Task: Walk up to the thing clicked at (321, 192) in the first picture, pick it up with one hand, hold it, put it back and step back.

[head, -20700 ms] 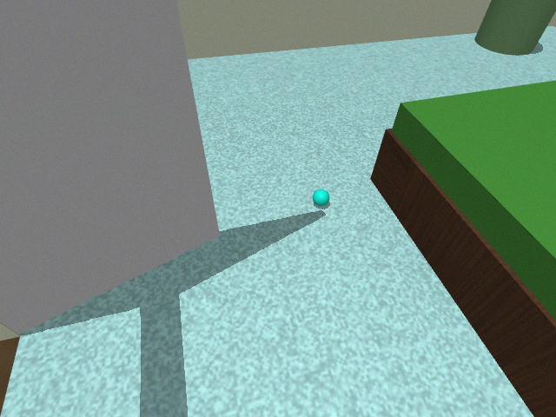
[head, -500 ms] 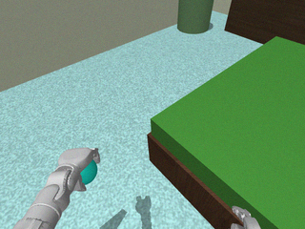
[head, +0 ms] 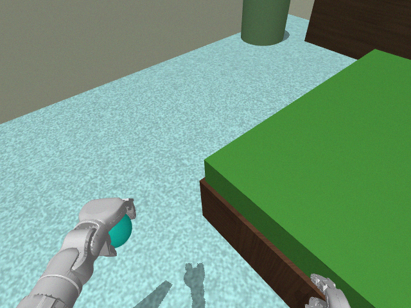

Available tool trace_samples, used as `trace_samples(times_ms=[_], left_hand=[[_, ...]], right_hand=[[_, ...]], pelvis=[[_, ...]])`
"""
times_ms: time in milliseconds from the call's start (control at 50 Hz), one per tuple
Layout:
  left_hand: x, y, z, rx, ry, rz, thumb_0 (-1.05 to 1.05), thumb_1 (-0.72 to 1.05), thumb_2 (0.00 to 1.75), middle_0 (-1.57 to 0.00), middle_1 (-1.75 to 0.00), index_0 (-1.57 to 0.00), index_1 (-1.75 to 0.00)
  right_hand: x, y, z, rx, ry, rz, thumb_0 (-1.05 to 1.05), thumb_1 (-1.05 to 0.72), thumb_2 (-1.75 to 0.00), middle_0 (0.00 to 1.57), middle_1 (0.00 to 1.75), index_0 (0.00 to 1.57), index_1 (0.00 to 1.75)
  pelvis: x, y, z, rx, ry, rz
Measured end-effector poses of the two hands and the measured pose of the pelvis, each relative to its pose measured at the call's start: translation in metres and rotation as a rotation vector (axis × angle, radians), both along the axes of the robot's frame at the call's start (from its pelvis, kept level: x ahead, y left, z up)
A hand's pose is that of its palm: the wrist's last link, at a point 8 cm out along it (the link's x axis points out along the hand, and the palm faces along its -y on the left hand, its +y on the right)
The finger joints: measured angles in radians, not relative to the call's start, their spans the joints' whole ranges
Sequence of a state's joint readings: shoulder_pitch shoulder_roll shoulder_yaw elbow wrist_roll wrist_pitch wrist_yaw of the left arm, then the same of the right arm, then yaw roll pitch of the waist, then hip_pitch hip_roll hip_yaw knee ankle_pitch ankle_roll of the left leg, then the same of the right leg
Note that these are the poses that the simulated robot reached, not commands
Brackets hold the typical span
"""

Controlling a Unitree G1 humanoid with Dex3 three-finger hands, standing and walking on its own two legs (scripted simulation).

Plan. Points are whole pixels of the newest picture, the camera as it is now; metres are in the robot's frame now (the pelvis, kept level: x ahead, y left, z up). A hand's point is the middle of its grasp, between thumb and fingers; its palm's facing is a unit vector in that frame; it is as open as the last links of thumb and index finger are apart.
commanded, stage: hold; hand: left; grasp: from above
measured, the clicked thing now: (112, 228) +0.31 +0.23 -0.04
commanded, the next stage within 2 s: crouch in 0.20 s
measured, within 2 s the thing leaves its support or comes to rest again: neither
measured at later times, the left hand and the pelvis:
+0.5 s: hand (112, 234) +0.29 +0.22 -0.04, palm faces -0.44 -0.05 -0.90, open 10.5 cm; pelvis +0.01 +0.00 +0.00, yaw +0 degrees
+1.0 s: hand (133, 248) +0.34 +0.24 -0.24, palm faces -0.41 +0.04 -0.91, open 10.4 cm; pelvis -0.03 +0.01 -0.13, yaw +1 degrees
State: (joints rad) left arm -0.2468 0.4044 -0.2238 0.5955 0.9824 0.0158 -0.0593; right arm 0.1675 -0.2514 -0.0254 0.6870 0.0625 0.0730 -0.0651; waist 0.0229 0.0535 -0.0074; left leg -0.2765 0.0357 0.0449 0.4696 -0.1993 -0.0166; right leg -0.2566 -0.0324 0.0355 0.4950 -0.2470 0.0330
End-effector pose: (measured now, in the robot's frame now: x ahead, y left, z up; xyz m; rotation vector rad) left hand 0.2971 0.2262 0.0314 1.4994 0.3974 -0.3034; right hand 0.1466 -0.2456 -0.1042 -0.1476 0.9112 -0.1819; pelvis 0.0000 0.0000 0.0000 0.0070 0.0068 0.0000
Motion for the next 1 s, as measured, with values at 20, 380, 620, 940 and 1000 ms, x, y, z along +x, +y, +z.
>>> trace_samples(times_ms=[20,380,620,940,1000], left_hand=[[0.0,0.0,0.0,0.001,-0.001,0.0,0.02,-0.08,0.68,-0.47,-0.83,-0.56,-0.81],[0.003,-0.003,-0.001,-0.001,-0.003,-0.006,0.02,-0.08,0.68,-0.47,-0.84,-0.56,-0.81],[0.0,0.001,-0.039,0.009,0.03,-0.012,0.02,-0.09,0.71,-0.46,-0.85,-0.55,-0.84],[0.038,0.008,-0.18,0.086,-0.014,-0.033,0.01,-0.1,0.71,-0.47,-0.86,-0.56,-0.84],[0.049,0.01,-0.211,0.09,-0.027,-0.025,0.01,-0.1,0.7,-0.47,-0.85,-0.57,-0.84]], right_hand=[[0.0,0.0,0.0,0.0,0.001,-0.001,0.01,-0.91,-0.9,0.2,0.3,0.2,0.3],[0.003,-0.003,0.0,-0.001,0.014,-0.01,0.01,-0.91,-0.9,0.2,0.3,0.2,0.3],[-0.003,-0.005,-0.004,-0.02,0.055,-0.003,0.01,-0.9,-0.9,0.2,0.3,0.2,0.3],[-0.09,-0.033,-0.102,-0.133,0.279,-0.049,0.0,-0.91,-0.9,0.2,0.3,0.2,0.3],[-0.112,-0.033,-0.131,-0.146,0.327,-0.066,0.0,-0.91,-0.9,0.2,0.3,0.2,0.3]], pelvis=[[0.0,0.0,0.0,0.0,0.0,0.0],[0.005,-0.001,0.001,0.001,0.004,0.001],[0.003,-0.001,-0.004,-0.001,0.043,0.013],[-0.024,0.006,-0.1,-0.04,0.35,0.022],[-0.031,0.008,-0.129,-0.047,0.411,0.019]])
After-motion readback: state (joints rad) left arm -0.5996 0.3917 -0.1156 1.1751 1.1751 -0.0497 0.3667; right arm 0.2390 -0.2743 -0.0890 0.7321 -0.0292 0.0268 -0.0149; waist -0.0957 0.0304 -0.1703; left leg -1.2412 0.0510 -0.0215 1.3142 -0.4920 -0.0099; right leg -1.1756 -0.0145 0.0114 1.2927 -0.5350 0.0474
